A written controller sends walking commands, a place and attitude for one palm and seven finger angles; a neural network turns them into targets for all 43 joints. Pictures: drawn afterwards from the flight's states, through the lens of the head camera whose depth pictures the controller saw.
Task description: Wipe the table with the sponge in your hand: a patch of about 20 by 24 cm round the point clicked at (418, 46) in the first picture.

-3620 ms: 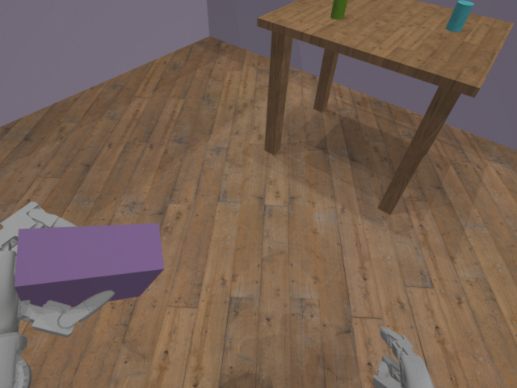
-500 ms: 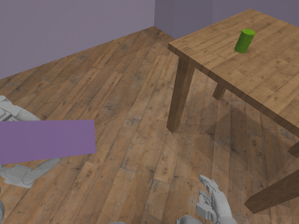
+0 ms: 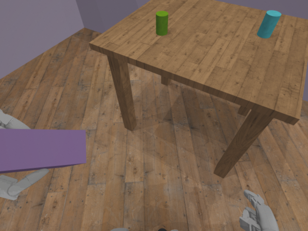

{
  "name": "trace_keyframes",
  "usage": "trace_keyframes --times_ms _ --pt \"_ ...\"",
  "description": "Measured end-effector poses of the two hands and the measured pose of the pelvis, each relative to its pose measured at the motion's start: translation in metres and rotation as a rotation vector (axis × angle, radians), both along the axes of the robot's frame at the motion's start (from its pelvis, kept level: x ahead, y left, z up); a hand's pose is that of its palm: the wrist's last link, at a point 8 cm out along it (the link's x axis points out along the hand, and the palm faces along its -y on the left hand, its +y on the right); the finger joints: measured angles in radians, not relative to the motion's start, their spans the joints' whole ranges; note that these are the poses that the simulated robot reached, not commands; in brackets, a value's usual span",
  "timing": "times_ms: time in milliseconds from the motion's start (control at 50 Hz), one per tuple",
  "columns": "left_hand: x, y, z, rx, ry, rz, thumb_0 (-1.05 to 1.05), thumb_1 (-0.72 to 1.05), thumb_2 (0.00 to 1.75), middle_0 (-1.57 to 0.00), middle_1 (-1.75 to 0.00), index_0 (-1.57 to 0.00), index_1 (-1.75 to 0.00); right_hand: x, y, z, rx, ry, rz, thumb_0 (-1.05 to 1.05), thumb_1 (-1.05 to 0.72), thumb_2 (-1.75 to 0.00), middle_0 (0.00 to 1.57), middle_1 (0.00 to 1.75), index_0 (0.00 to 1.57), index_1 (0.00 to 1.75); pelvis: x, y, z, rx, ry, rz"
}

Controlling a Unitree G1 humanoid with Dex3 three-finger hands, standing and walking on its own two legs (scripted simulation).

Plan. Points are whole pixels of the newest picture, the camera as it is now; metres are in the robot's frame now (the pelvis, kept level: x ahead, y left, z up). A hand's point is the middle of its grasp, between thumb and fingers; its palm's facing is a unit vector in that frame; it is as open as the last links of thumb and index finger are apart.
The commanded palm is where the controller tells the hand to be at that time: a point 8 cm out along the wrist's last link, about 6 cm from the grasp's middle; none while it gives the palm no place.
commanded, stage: turn to face it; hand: left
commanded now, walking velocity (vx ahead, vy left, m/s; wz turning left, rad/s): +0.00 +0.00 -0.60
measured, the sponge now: (48, 152) +0.23 +0.20 +0.18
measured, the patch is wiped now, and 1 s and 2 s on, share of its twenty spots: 0.00 0.00 0.00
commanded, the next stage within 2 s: take the last steps up to it in 1.42 s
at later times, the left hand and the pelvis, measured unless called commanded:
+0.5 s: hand (62, 177) +0.19 +0.16 +0.18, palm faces +0.22 -0.84 -0.49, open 9.8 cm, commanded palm +0.14 +0.19 +0.18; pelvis -0.10 -0.03 -0.01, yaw -18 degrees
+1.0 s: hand (123, 198) +0.16 +0.06 +0.16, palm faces -0.10 -0.91 -0.39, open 9.9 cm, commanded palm +0.13 +0.10 +0.18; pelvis -0.16 -0.04 +0.00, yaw -36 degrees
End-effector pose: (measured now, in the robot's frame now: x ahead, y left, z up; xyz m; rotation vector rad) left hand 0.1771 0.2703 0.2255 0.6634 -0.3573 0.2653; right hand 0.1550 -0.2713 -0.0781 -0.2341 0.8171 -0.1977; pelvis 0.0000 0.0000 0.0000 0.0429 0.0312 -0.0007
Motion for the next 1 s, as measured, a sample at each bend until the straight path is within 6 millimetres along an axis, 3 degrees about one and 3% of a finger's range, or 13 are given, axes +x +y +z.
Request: trace_keyframes --times_ms 60,120,220,320,400,480,580,660,740,820,920,1000 --pt "-0.006 0.010 -0.008 -0.033 0.020 0.038 -0.01 -0.46 0.98 -0.78 -1.33 -0.78 -1.34 -0.023 0.000 -0.003 0.022 0.021 -0.033 0.02 -0.91 -0.90 0.20 0.30 0.19 0.30 -0.009 0.001 0.001 0.001 0.002 -0.032" --pt "-0.014 0.015 -0.028 -0.117 0.064 0.068 -0.01 -0.46 0.99 -0.78 -1.33 -0.78 -1.34 -0.043 0.008 -0.004 0.042 0.036 -0.040 0.02 -0.91 -0.90 0.20 0.30 0.19 0.30 -0.021 0.005 0.001 0.003 0.001 -0.063" --pt "-0.029 0.003 -0.055 -0.235 0.097 0.003 -0.01 -0.46 0.99 -0.78 -1.34 -0.78 -1.34 -0.073 0.030 -0.002 0.043 0.035 -0.014 0.02 -0.91 -0.90 0.20 0.30 0.19 0.30 -0.049 0.011 -0.002 0.007 -0.020 -0.113" --pt "-0.038 -0.015 -0.036 -0.150 0.035 -0.094 -0.01 -0.46 0.99 -0.78 -1.34 -0.78 -1.34 -0.099 0.048 -0.004 0.106 -0.026 -0.039 0.02 -0.91 -0.90 0.20 0.30 0.20 0.30 -0.070 0.008 -0.002 -0.022 -0.056 -0.171" --pt "-0.038 -0.029 -0.018 -0.113 -0.001 -0.111 -0.01 -0.46 0.99 -0.78 -1.34 -0.77 -1.34 -0.120 0.051 -0.010 0.184 -0.050 -0.084 0.01 -0.90 -0.90 0.20 0.30 0.20 0.30 -0.080 0.000 0.001 -0.060 -0.047 -0.243" --pt "-0.026 -0.059 -0.025 -0.090 0.017 -0.133 -0.01 -0.46 0.99 -0.78 -1.34 -0.77 -1.34 -0.147 0.033 -0.025 0.222 -0.063 -0.130 0.01 -0.90 -0.90 0.21 0.30 0.20 0.30 -0.095 -0.020 -0.007 -0.060 -0.035 -0.298" --pt "-0.017 -0.116 -0.052 -0.140 0.103 -0.244 -0.01 -0.46 0.99 -0.78 -1.34 -0.77 -1.34 -0.196 -0.014 -0.043 0.176 0.015 -0.221 0.01 -0.90 -0.90 0.21 0.30 0.20 0.30 -0.119 -0.036 -0.012 -0.063 -0.038 -0.328" --pt "-0.025 -0.146 -0.050 -0.117 0.165 -0.385 -0.01 -0.46 0.99 -0.78 -1.34 -0.77 -1.34 -0.236 -0.051 -0.025 0.096 0.057 -0.343 0.02 -0.91 -0.90 0.20 0.30 0.20 0.30 -0.130 -0.040 -0.004 -0.036 -0.023 -0.397" --pt "-0.034 -0.155 -0.029 -0.046 0.106 -0.488 -0.01 -0.46 0.99 -0.78 -1.34 -0.77 -1.34 -0.266 -0.072 -0.004 0.013 0.059 -0.419 0.02 -0.91 -0.90 0.20 0.30 0.20 0.30 -0.137 -0.042 -0.002 -0.037 -0.007 -0.442" --pt "-0.035 -0.147 -0.018 -0.040 0.008 -0.517 -0.01 -0.46 0.99 -0.78 -1.34 -0.77 -1.34 -0.283 -0.078 0.007 -0.041 0.038 -0.457 0.02 -0.91 -0.90 0.20 0.30 0.19 0.30 -0.140 -0.037 -0.006 -0.052 0.006 -0.485" --pt "-0.029 -0.140 -0.034 -0.114 0.018 -0.465 -0.01 -0.46 0.99 -0.77 -1.34 -0.77 -1.35 -0.293 -0.062 0.014 -0.024 -0.029 -0.492 0.02 -0.91 -0.90 0.20 0.30 0.19 0.30 -0.149 -0.034 -0.004 -0.047 -0.020 -0.568" --pt "-0.031 -0.161 -0.047 -0.197 0.096 -0.467 -0.01 -0.47 0.99 -0.77 -1.34 -0.77 -1.35 -0.300 -0.042 0.010 0.057 -0.070 -0.497 0.01 -0.91 -0.90 0.20 0.30 0.19 0.30 -0.159 -0.036 0.002 -0.081 -0.022 -0.620"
